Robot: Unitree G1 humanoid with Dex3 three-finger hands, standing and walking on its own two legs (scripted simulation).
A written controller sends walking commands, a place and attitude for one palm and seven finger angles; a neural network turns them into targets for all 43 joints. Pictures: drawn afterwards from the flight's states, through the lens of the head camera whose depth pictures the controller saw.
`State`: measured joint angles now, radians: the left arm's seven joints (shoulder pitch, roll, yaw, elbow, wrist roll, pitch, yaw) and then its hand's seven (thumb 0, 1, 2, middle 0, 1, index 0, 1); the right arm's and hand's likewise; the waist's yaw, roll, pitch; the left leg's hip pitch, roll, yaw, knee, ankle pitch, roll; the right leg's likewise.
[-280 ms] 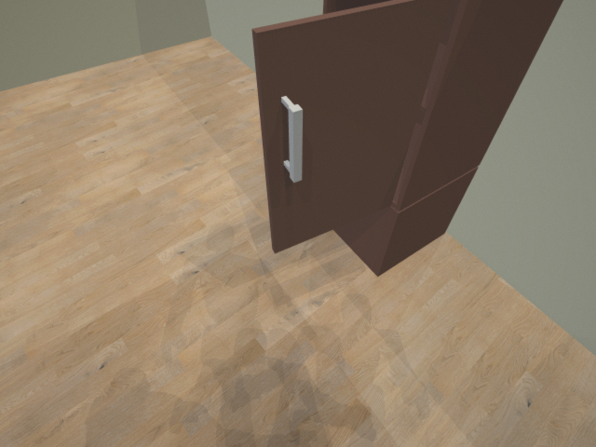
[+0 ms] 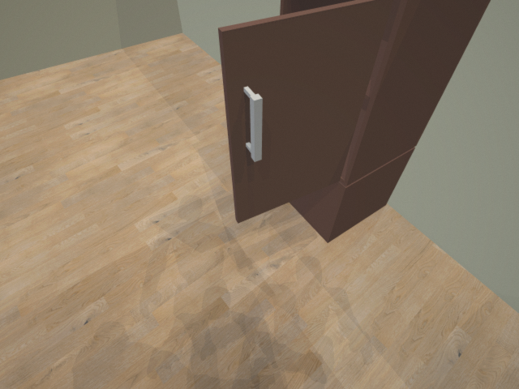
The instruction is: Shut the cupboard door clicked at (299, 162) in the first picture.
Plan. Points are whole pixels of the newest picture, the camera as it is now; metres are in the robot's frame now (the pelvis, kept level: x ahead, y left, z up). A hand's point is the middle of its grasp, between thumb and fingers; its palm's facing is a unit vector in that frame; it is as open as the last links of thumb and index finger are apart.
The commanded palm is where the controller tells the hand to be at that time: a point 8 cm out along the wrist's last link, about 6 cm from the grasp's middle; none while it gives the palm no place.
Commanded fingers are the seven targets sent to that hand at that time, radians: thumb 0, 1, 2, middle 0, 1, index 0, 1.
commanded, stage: look at it before walking up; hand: left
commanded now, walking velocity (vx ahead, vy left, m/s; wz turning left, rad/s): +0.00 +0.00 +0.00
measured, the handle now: (252, 125) +0.64 +0.05 +0.03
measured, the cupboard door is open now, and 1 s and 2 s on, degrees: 83 83 83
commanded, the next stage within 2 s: walk to a spot facing it in 0.56 s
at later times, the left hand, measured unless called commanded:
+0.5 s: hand out of the picture +0.06 +0.23 -0.17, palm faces -0.01 -0.95 -0.31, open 7.4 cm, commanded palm none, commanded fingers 0.00 0.90 0.90 -0.20 -0.30 -0.20 -0.30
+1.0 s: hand out of the picture +0.05 +0.20 -0.18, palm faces -0.10 -0.96 -0.27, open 7.4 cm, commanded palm none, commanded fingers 0.00 0.90 0.90 -0.20 -0.30 -0.20 -0.30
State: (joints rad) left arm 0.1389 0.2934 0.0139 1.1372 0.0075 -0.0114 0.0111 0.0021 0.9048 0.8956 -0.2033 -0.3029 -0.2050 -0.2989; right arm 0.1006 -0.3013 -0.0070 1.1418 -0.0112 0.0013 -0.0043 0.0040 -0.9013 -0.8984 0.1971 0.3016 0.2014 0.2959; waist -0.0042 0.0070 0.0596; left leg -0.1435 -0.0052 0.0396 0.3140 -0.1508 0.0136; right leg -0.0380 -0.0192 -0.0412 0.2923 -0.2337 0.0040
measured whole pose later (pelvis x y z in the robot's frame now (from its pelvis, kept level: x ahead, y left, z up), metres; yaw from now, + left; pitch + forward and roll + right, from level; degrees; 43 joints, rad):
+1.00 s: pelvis -0.01 -0.01 -0.02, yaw -9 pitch -1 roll +2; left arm 0.20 0.23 0.05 1.03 0.01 0.07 0.00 0.00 0.91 0.90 -0.20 -0.30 -0.20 -0.30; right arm 0.15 -0.22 -0.04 1.03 -0.02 0.03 -0.03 0.00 -0.90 -0.90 0.20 0.30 0.20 0.30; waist 0.02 -0.01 0.10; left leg -0.23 0.05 0.17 0.53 -0.27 0.00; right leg -0.27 0.00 0.03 0.69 -0.42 -0.01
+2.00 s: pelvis -0.02 +0.01 -0.03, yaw -42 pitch +1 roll -1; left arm 0.15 0.26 0.07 0.89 0.01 0.09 -0.02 0.00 0.91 0.90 -0.20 -0.30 -0.20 -0.30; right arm 0.21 -0.27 -0.04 0.88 -0.02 0.01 -0.03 0.00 -0.90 -0.90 0.19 0.30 0.20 0.30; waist -0.02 -0.03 0.10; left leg -0.33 0.06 0.07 0.64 -0.30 0.00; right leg -0.46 0.04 0.09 0.81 -0.42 0.02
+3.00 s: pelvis +0.01 -0.20 -0.03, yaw -76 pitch +0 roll +0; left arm 0.05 0.23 0.07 0.89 0.01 -0.03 -0.03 0.00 0.91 0.90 -0.20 -0.30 -0.20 -0.30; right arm 0.38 -0.23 -0.04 1.05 -0.02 0.01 0.00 0.01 -0.90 -0.90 0.20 0.30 0.20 0.30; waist -0.06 0.02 0.13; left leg -0.35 0.16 0.08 1.13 -0.46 -0.05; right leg -0.37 -0.02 -0.11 0.64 -0.26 -0.06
